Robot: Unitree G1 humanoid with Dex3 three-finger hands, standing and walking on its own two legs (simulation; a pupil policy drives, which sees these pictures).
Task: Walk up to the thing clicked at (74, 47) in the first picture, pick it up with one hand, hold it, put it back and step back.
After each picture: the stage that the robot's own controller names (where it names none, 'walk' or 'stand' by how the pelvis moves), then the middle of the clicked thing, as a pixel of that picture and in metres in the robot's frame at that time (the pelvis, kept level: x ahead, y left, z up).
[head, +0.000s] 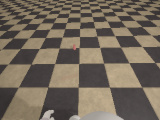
stand; (74, 47) +1.56 +0.44 -0.72
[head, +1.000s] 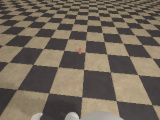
walk; (80, 51) +1.45 +0.21 -0.70
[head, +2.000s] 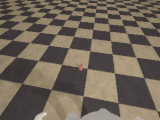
walk; (80, 67) +0.93 +0.16 -0.71
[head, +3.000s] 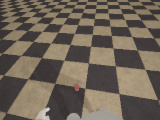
walk; (76, 87) +0.52 +0.20 -0.71
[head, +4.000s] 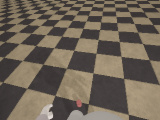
stand; (79, 103) +0.31 +0.16 -0.70
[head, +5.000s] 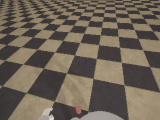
stand; (78, 109) +0.27 +0.15 -0.72
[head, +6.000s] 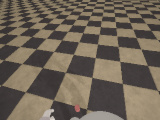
stand; (77, 108) +0.28 +0.16 -0.73
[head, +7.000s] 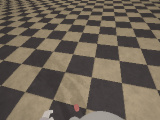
stand; (76, 107) +0.29 +0.18 -0.73
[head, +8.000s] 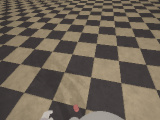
stand; (76, 108) +0.28 +0.18 -0.73
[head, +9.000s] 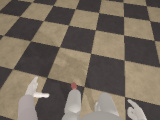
go down; (73, 86) +0.32 +0.16 -0.55
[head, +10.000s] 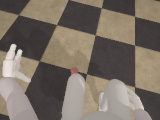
go down; (74, 72) +0.38 +0.17 -0.33
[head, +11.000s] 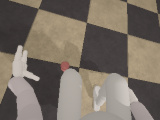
close in; (64, 66) +0.37 +0.19 -0.26
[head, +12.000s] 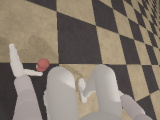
close in; (42, 65) +0.37 +0.21 -0.22
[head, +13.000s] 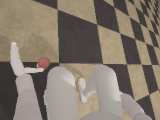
close; (42, 64) +0.37 +0.21 -0.22
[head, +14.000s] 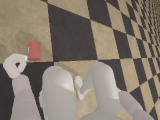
lift; (34, 50) +0.46 +0.22 -0.24
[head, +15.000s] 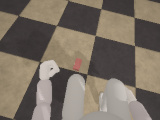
lift; (77, 64) +0.47 +0.15 -0.35
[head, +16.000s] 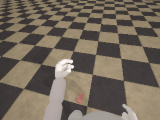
close; (79, 98) +0.40 +0.12 -0.69
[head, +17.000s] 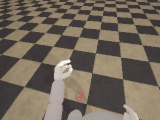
close; (79, 96) +0.40 +0.13 -0.70
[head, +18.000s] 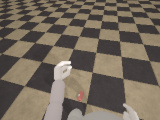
hold; (80, 96) +0.41 +0.12 -0.70
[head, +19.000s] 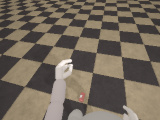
stand; (82, 97) +0.40 +0.10 -0.70
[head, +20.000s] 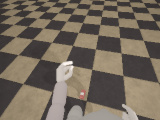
stand; (82, 94) +0.40 +0.08 -0.68
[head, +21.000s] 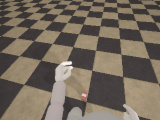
stand; (84, 95) +0.39 +0.07 -0.70
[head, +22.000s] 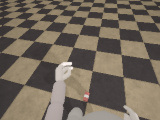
stand; (86, 96) +0.39 +0.04 -0.70
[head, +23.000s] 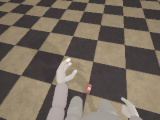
stand; (88, 88) +0.40 +0.01 -0.62
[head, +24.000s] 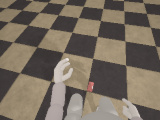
stand; (90, 86) +0.40 -0.02 -0.61
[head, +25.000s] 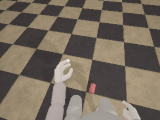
stand; (92, 88) +0.38 -0.05 -0.62
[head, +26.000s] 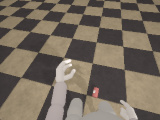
stand; (95, 92) +0.38 -0.10 -0.63
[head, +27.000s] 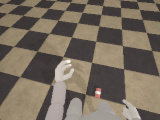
stand; (97, 93) +0.36 -0.13 -0.64
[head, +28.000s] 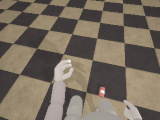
stand; (101, 92) +0.36 -0.18 -0.62
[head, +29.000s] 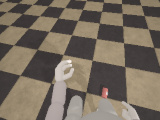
close; (104, 93) +0.36 -0.21 -0.62
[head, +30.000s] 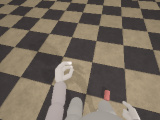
close; (106, 95) +0.35 -0.24 -0.63
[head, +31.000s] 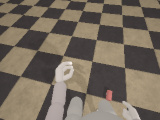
close; (109, 95) +0.34 -0.26 -0.63
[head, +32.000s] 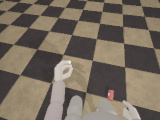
close; (110, 95) +0.34 -0.28 -0.62
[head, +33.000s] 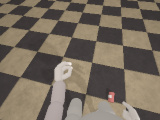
close; (111, 97) +0.33 -0.30 -0.64
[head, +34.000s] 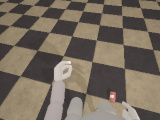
close; (112, 97) +0.33 -0.31 -0.63
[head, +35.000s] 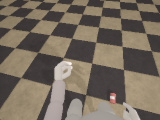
close; (112, 98) +0.33 -0.32 -0.65
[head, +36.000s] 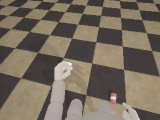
close; (113, 98) +0.32 -0.32 -0.65
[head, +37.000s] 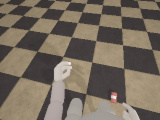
close; (113, 97) +0.32 -0.33 -0.64
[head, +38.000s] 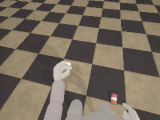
close; (113, 99) +0.32 -0.33 -0.65
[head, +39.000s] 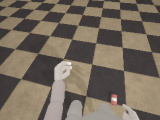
close; (114, 99) +0.32 -0.33 -0.65
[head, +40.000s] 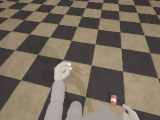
close; (113, 100) +0.32 -0.33 -0.66
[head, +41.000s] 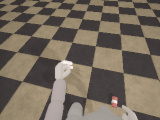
close; (114, 102) +0.32 -0.34 -0.67
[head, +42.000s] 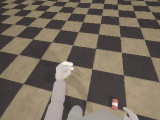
close; (114, 104) +0.31 -0.34 -0.68
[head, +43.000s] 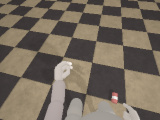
close; (114, 98) +0.32 -0.34 -0.64
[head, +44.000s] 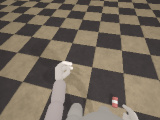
close; (114, 102) +0.32 -0.34 -0.67
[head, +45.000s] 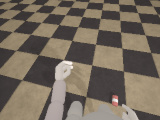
close; (115, 100) +0.32 -0.34 -0.66
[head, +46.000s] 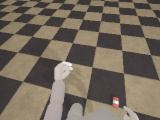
close; (115, 102) +0.31 -0.35 -0.67
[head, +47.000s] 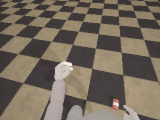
close; (115, 104) +0.31 -0.35 -0.69
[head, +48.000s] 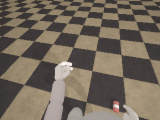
close; (116, 106) +0.31 -0.35 -0.69
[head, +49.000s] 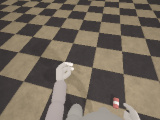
close; (115, 103) +0.31 -0.36 -0.68
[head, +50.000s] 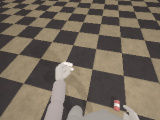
close; (116, 105) +0.30 -0.36 -0.69
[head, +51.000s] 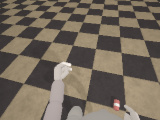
close; (116, 105) +0.31 -0.36 -0.69
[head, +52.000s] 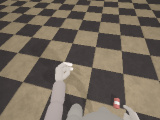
close; (116, 103) +0.31 -0.36 -0.68
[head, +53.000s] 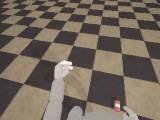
close; (117, 105) +0.30 -0.37 -0.69
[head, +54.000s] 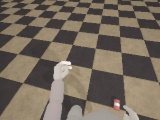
close; (116, 104) +0.31 -0.37 -0.68
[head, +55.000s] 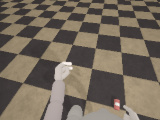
close; (116, 104) +0.31 -0.37 -0.68
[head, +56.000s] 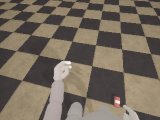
close; (116, 102) +0.31 -0.37 -0.67
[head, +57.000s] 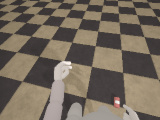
close; (116, 102) +0.31 -0.37 -0.67
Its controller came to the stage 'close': yes
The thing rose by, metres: 0.01
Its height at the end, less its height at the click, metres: -0.02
